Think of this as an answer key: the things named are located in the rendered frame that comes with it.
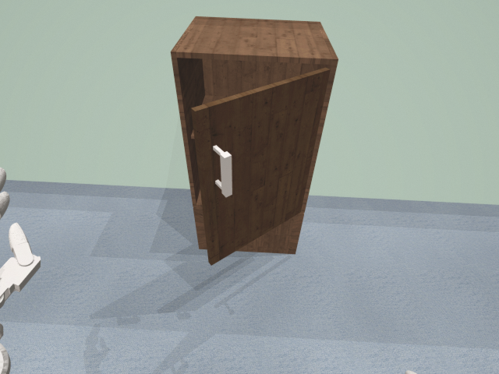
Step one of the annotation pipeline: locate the handle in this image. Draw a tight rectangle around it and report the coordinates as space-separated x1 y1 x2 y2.
213 145 232 197

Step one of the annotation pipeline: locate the left robot hand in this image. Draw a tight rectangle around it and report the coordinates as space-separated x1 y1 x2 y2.
0 168 41 308

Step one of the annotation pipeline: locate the cupboard door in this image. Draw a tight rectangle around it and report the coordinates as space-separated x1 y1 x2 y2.
191 68 330 265

